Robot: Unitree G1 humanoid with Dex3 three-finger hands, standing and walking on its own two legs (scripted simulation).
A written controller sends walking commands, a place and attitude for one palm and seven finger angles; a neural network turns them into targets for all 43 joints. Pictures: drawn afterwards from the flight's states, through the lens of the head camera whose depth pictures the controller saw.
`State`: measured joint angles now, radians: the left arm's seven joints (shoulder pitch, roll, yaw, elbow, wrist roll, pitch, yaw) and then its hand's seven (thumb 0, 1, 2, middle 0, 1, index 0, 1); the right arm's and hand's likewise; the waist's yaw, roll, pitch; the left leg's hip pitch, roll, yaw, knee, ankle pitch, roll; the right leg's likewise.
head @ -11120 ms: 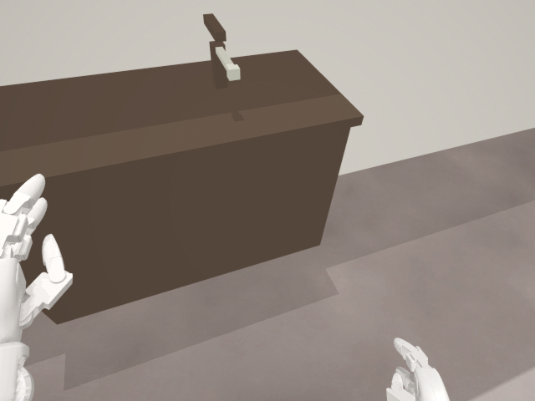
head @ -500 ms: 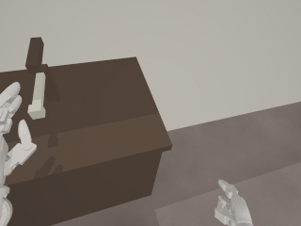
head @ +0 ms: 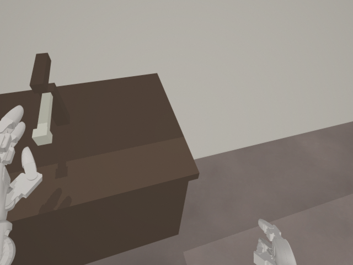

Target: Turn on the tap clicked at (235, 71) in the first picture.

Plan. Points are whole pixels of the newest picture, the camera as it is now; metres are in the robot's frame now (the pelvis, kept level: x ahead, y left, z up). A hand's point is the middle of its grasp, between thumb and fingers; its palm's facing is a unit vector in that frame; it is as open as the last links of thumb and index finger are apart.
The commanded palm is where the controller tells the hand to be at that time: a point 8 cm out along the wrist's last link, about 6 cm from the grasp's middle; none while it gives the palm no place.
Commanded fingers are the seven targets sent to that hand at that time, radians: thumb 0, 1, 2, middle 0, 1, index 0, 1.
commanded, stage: look again from close up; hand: left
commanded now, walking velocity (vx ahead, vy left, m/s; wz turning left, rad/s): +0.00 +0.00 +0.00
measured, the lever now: (42, 136) +0.34 +0.33 +0.10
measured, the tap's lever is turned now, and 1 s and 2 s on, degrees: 0 0 0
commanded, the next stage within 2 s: turn the palm inward beside the body in 0.18 s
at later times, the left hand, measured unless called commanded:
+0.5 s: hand (28, 176) +0.21 +0.26 +0.16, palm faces +0.40 -0.87 -0.29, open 7.4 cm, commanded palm +0.15 +0.28 +0.17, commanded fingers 0.00 0.90 0.90 -0.20 -0.30 -0.20 -0.30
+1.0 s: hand (61, 189) +0.21 +0.21 +0.14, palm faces +0.42 -0.86 -0.30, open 7.4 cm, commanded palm +0.14 +0.26 +0.16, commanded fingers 0.00 0.90 0.90 -0.20 -0.30 -0.20 -0.30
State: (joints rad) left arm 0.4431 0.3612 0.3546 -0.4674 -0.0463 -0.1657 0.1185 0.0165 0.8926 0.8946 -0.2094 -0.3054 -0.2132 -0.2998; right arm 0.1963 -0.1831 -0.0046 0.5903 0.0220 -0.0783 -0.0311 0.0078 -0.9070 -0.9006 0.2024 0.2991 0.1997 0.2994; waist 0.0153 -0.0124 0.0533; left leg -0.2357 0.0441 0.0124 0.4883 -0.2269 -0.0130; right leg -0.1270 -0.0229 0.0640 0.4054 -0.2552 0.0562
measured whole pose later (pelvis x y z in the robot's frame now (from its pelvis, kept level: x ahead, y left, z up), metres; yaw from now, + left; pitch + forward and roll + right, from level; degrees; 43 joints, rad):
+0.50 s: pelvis -0.02 -0.01 -0.01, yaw +2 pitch -3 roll +0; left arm 0.20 0.36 0.37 -0.29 -0.11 0.03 0.00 0.01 0.90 0.90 -0.20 -0.30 -0.20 -0.30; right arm 0.19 -0.22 0.02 0.65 0.01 -0.15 0.01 0.01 -0.90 -0.90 0.20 0.30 0.20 0.30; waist 0.04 0.01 0.00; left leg -0.28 0.02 -0.01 0.53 -0.21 -0.02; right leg -0.19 -0.04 0.03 0.52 -0.29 0.05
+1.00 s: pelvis -0.01 -0.05 -0.02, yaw +3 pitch -1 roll +0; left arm 0.27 0.36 0.30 -0.30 -0.15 0.04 0.05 0.02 0.90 0.89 -0.21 -0.30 -0.21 -0.30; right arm 0.16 -0.22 0.01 0.69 0.01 -0.18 -0.08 0.01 -0.91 -0.90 0.20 0.30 0.20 0.30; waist 0.05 0.06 -0.03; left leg -0.37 0.04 -0.10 0.66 -0.28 -0.05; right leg -0.28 0.01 -0.02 0.68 -0.39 -0.01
